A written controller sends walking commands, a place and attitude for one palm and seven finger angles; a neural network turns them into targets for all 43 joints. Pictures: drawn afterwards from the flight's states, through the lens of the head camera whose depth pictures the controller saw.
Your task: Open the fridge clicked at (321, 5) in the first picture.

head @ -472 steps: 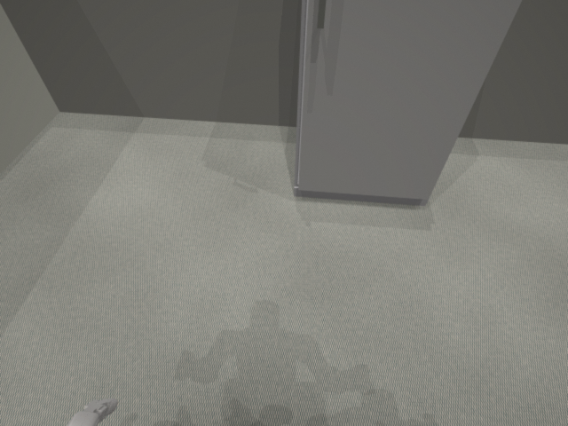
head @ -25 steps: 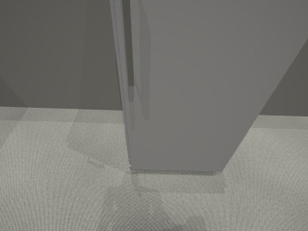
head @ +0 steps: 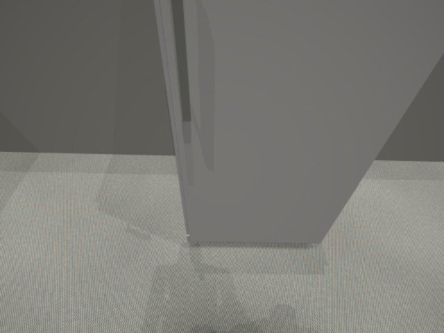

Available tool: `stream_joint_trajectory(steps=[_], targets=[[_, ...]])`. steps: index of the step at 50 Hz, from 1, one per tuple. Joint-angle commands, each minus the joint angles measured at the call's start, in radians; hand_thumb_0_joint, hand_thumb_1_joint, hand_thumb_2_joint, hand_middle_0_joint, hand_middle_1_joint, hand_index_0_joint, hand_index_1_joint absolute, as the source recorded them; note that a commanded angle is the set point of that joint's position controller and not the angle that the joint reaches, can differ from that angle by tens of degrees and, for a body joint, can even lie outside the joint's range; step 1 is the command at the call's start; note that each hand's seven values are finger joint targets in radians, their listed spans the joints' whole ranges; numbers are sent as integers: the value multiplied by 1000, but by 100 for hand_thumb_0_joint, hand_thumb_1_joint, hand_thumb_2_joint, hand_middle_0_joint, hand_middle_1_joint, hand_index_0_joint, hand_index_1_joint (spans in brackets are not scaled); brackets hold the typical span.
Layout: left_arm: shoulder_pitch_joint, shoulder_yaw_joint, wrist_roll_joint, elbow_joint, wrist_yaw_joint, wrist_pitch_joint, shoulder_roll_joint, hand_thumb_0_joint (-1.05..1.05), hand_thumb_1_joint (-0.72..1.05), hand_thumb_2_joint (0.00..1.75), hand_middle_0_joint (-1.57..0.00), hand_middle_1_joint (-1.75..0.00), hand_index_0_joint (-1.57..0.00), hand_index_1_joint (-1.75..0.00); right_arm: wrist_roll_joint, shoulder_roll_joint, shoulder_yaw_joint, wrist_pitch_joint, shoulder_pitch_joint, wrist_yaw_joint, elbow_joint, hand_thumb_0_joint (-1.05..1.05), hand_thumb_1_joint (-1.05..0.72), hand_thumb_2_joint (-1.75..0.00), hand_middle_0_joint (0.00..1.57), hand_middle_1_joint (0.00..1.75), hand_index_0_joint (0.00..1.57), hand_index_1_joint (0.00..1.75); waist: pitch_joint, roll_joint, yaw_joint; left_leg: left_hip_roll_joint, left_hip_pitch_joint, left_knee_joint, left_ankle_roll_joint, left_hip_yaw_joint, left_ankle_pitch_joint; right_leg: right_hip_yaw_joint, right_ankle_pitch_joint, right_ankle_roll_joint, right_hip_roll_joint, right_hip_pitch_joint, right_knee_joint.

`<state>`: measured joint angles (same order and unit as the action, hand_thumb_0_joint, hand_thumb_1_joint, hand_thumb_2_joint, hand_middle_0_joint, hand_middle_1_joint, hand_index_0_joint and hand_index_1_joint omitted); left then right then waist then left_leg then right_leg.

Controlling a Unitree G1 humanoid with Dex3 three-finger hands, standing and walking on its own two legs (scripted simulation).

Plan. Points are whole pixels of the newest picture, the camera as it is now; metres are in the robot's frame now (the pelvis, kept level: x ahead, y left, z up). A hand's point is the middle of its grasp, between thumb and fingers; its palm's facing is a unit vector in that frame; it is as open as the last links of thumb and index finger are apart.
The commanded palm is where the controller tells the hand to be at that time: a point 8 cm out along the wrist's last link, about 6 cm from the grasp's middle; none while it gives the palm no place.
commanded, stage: look again from close up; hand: left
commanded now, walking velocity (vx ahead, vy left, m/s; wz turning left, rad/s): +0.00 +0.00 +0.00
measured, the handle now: (181, 30) +0.59 +0.12 +0.27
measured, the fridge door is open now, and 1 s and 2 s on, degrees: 0 0 0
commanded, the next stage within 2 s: shuffle to correct the standing spot in 0.76 s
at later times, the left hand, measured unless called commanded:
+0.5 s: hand out of the picture +0.00 +0.16 -0.18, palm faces +0.03 -0.99 -0.17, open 7.4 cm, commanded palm none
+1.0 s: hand out of the picture +0.01 +0.17 -0.18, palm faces +0.03 -0.98 -0.19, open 7.4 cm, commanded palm none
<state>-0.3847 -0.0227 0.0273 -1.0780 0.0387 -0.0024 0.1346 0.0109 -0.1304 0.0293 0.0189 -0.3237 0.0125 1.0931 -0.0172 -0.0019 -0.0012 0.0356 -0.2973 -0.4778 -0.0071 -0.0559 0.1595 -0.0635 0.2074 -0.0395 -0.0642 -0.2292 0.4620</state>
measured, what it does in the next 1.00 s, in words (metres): stands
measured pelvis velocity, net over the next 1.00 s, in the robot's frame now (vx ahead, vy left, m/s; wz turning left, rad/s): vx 0.03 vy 0.00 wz -0.01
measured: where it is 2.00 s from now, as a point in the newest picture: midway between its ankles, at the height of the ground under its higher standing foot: outside the picture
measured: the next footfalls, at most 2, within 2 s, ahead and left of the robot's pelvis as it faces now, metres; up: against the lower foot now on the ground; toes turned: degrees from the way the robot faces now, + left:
right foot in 1.68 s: +0.31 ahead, -0.20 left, +0.00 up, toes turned -6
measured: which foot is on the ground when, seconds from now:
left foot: down 0.00-1.00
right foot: down 0.00-1.00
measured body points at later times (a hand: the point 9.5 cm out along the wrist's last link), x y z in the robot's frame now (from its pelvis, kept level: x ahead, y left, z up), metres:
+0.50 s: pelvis +0.01 +0.00 +0.00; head +0.02 +0.00 +0.45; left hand +0.00 +0.21 -0.16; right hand +0.01 -0.22 -0.16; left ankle +0.06 +0.11 -0.74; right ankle +0.02 -0.15 -0.74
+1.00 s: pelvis +0.03 +0.00 +0.00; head +0.04 +0.00 +0.45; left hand +0.01 +0.22 -0.16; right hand +0.02 -0.22 -0.16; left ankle +0.06 +0.11 -0.74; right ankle +0.02 -0.15 -0.74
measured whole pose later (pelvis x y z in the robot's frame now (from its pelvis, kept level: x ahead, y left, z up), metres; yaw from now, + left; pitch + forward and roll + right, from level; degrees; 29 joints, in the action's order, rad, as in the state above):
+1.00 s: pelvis +0.03 +0.00 +0.00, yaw -1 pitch -1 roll +0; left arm -0.34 -0.02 0.03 -1.10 0.03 0.00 0.15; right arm 0.01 -0.14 0.03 0.01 -0.30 0.02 1.11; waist -0.01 0.01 0.00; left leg 0.03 -0.25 -0.46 0.00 -0.07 0.20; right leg -0.05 0.26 -0.04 -0.07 -0.19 0.46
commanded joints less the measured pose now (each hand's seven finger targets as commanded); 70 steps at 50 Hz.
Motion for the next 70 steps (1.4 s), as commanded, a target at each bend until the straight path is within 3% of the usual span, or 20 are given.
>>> stream_joint_trajectory(steps=[1,7,12,22,43,46,48,52,57,59,61,63,64,65,66,67,68,69,70], targets=[[-80,-11,0,27,3,18,84,0,90,90,-20,-30,-20,-30,2,-102,14,-22,-48,4,-34,0,-90,-90,20,30,20,30,-68,4,5,59,-14,138,1,92,191,74,128,45,-40,-59,-127],[-77,-8,0,20,4,19,77,0,90,90,-20,-30,-20,-30,0,-103,11,-26,-36,5,-30,0,-90,-90,20,30,20,30,-68,-26,1,68,-11,156,0,98,182,64,70,42,-36,-37,-111],[-69,-8,-1,17,4,21,78,0,90,90,-20,-30,-20,-30,0,-96,10,-27,-38,6,-27,0,-90,-90,20,30,20,30,-71,15,3,62,5,141,1,84,142,68,72,43,-44,-38,-125],[-46,-7,-2,17,4,21,87,0,90,90,-20,-30,-20,-30,1,-103,7,-28,-26,6,-21,0,-90,-90,20,30,20,30,-75,-16,3,63,16,143,5,80,127,69,60,43,-43,-31,-127],[-27,-8,-1,10,0,24,107,0,90,90,-20,-30,-20,-30,-1,-124,12,-34,-11,7,-18,0,-90,-90,20,30,20,30,-47,-3,0,72,53,144,-1,76,87,70,19,43,-45,-13,-122],[-37,-5,-1,-1,-3,20,86,0,90,90,-20,-30,-20,-30,6,-109,10,-29,-22,6,-7,0,-90,-90,20,30,20,30,-37,3,6,72,49,165,-1,91,231,49,146,35,-37,-18,-111],[-47,-9,4,0,-7,14,85,0,90,90,-20,-30,-20,-30,8,-120,16,-22,-23,6,-10,0,-90,-90,20,30,20,30,-55,-27,4,84,25,192,-14,121,357,33,230,35,-22,-40,-85],[-74,-15,9,2,-17,11,75,0,90,90,-20,-30,-20,-30,13,-132,27,-20,-19,7,-18,0,-90,-90,20,30,20,30,-117,-64,-7,105,-63,225,-40,166,484,5,260,36,-6,-45,-35],[-107,-21,2,-7,-22,22,83,0,90,90,-20,-30,-20,-30,11,-99,22,-31,-38,11,-25,0,-90,-90,20,30,20,30,-124,10,-9,73,-47,91,-35,103,322,64,242,68,-43,-44,-81],[-131,-30,1,-14,-20,25,104,0,90,90,-20,-30,-20,-30,10,-73,14,-35,-33,10,-34,0,-90,-90,20,30,20,30,-131,111,-19,31,-113,-40,-20,23,220,124,243,97,-85,21,-129],[-172,-43,0,-27,-13,29,129,0,90,90,-20,-30,-20,-30,13,-49,8,-40,11,6,-58,0,-90,-90,20,30,20,30,-120,215,-32,6,-200,-192,-6,-47,207,221,206,146,-170,91,-186],[-189,-43,4,-34,-11,36,122,0,90,90,-20,-30,-20,-30,16,-49,10,-45,61,3,-81,0,-90,-90,20,30,20,30,-125,184,-39,22,-248,-283,-8,-52,267,229,36,184,-201,133,-176],[-179,-44,8,-36,-9,38,114,0,90,90,-20,-30,-20,-30,14,-45,10,-51,60,2,-81,0,-90,-90,20,30,20,30,-121,155,-28,31,-235,-256,-9,-58,274,202,-65,194,-199,145,-136],[-158,-43,8,-35,-9,38,108,0,90,90,-20,-30,-20,-30,11,-41,10,-55,33,2,-70,0,-90,-90,20,30,20,30,-107,121,-8,35,-158,-181,-11,-69,241,157,-124,185,-180,116,-82],[-118,-39,3,-28,-11,35,100,0,90,90,-20,-30,-20,-30,10,-45,10,-61,-47,4,-42,0,-90,-90,20,30,20,30,-70,75,40,31,14,-46,-18,-74,130,79,-175,152,-130,41,21],[-98,-31,-5,-17,-16,34,66,0,90,90,-20,-30,-20,-30,15,-102,24,-69,-176,14,9,0,-90,-90,20,30,20,30,-16,-81,85,117,234,43,-59,70,-82,-20,-175,96,-36,-103,241],[-64,-18,-6,14,-20,34,19,0,90,90,-20,-30,-20,-30,21,-187,47,-72,-317,30,60,0,-90,-90,20,30,20,30,23,-276,120,332,426,108,-135,336,-363,-91,164,43,53,-338,478],[11,-18,6,42,-16,29,44,0,90,90,-20,-30,-20,-30,23,-196,39,-64,-368,43,92,0,-90,-90,20,30,20,30,-39,-274,136,393,413,130,-158,366,-590,-16,349,53,51,-427,651],[22,-29,9,39,-14,20,59,0,90,90,-20,-30,-20,-30,24,-160,24,-62,-333,50,93,0,-90,-90,20,30,20,30,-89,-229,107,398,326,115,-166,308,-667,49,313,60,10,-440,732]])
